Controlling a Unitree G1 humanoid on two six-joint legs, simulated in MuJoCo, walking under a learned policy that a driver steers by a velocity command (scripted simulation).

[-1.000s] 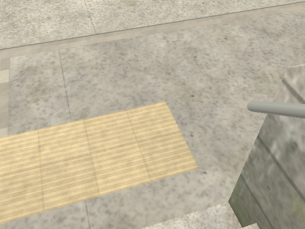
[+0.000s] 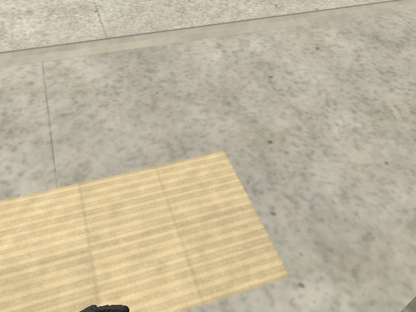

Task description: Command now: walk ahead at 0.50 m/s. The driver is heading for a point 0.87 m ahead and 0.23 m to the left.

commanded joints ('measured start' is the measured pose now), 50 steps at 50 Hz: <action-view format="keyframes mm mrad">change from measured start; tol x64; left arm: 1 -105 47 22 -107 -10 -2 -41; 7 856 170 101 271 -15 -7 -7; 50 311 195 82 0 -5 -103 54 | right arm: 1 -46 -141 -28 -34 -4 -7 -8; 50 -285 -266 -100 -316 23 -5 49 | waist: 1 9 224 134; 50 218 -125 -152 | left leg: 1 -272 130 -159 -164 384 144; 6 -378 86 -155 704 1024 75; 8 -925 -127 -226 1391 -131 37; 18 -417 117 -165 -111 1401 -43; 26 -550 197 -195 -555 1235 36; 30 611 197 -81 -345 1760 200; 35 367 458 -778 -525 544 399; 50 -715 -2 -260 407 266 37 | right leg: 1 289 33 -65 -126 129 -1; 8 1168 -177 -10 -59 437 -169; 14 310 -327 342 -273 -91 -288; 25 670 -106 16 164 -776 -132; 31 -326 67 -91 1337 -1363 15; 41 431 60 -101 -60 -454 93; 50 1021 -370 574 -423 -923 -253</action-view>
